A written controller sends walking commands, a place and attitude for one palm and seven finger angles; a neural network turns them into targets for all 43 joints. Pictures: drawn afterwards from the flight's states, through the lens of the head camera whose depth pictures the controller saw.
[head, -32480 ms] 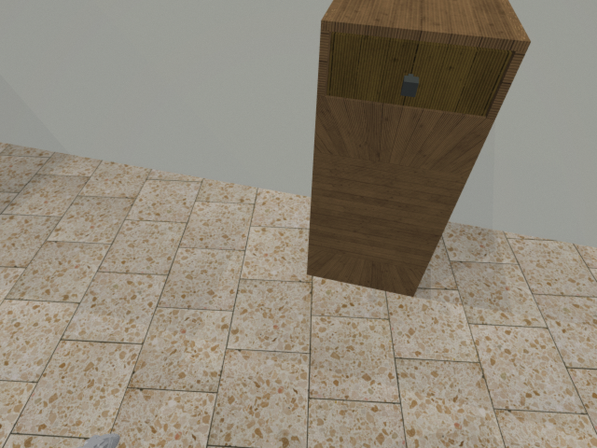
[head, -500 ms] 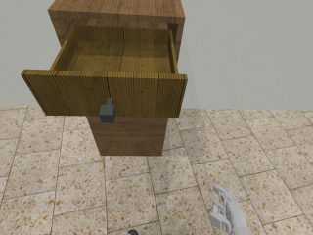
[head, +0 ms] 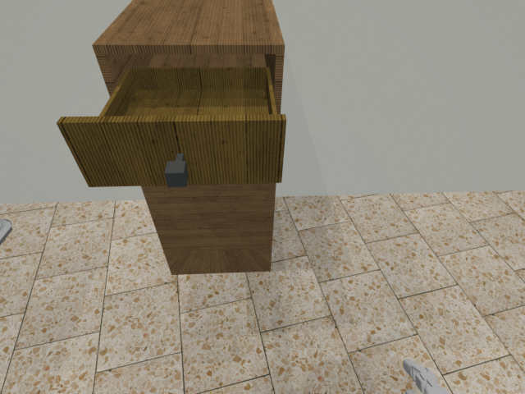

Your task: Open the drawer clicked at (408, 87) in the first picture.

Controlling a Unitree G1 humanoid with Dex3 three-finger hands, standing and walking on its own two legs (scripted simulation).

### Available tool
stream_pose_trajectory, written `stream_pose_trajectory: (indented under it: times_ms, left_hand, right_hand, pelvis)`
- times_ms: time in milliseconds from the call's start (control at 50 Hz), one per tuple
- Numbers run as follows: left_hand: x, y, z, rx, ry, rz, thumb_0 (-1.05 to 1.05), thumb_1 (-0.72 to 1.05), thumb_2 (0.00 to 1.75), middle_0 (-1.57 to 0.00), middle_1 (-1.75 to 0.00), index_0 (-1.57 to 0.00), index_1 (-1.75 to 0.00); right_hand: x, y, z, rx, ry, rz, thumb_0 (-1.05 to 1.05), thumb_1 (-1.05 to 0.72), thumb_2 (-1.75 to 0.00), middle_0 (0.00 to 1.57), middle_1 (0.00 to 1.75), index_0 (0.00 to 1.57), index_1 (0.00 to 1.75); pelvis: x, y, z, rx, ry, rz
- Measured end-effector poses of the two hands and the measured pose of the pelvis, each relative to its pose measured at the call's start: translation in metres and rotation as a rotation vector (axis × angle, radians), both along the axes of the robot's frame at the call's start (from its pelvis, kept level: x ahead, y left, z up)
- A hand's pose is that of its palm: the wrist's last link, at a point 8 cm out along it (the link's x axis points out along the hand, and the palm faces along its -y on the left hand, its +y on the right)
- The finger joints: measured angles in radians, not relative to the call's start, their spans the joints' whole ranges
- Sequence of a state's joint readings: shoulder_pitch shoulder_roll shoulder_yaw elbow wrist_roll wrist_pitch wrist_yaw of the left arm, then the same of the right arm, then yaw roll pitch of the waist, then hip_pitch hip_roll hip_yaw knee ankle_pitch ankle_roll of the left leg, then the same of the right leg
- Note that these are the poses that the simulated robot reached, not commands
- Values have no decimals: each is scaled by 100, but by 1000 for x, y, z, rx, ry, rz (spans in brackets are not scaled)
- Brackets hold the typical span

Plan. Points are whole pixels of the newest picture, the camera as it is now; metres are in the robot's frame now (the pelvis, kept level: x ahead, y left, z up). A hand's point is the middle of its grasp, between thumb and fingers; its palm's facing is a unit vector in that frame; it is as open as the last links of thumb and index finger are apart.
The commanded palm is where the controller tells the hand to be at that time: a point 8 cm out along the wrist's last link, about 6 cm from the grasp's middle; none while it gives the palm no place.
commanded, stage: stop stepping back and stand still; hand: left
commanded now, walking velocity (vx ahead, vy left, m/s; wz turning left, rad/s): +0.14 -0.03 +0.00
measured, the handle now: (178, 167) +0.47 +0.16 +0.11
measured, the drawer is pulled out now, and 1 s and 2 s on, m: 0.29 0.29 0.29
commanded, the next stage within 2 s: let the arm hang, fingers relaxed in 0.38 s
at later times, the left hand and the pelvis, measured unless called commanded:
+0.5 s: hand (33, 261) +0.20 +0.22 +0.23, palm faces +0.43 -0.81 -0.40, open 7.4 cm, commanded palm none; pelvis -0.02 -0.02 +0.00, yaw +0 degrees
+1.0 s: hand out of the picture -0.11 +0.16 -0.16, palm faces +0.12 -0.96 -0.24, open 7.2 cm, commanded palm none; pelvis -0.06 -0.04 +0.01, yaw +4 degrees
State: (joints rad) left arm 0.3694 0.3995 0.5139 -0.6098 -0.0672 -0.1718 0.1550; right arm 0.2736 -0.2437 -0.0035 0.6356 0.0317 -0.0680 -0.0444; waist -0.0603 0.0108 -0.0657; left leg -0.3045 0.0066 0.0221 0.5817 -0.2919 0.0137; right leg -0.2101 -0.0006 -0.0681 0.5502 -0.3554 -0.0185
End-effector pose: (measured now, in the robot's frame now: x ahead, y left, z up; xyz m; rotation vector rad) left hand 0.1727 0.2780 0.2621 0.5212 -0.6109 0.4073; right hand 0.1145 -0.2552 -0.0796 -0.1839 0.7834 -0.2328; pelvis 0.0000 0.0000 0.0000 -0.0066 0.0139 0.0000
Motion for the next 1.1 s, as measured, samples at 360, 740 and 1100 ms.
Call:
stream_pose_trajectory:
  times_ms: [360, 740, 1100]
  left_hand:
    - [-42, -8, 70, 174, -218, 98, 0, 88, 90, -21, -30, -21, -30]
    - [-146, -88, -392, -529, 1714, 70, 1, 91, 90, -20, -30, -20, -30]
    - [-291, -77, -384, -737, 1950, 392, 1, 92, 90, -20, -30, -20, -30]
  right_hand:
    - [17, 16, -6, 120, -69, 86, 1, -90, -89, 20, 30, 20, 30]
    - [-75, -37, -54, 21, 322, 47, 1, -90, -90, 20, 30, 20, 29]
    - [-167, 8, -65, 130, 621, 60, 1, -91, -89, 20, 30, 20, 29]
  pelvis:
    - [-20, -20, 3, -11, -24, -5]
    - [-52, -32, -12, 31, -31, 37]
    - [-66, -35, 10, 6, -46, 67]
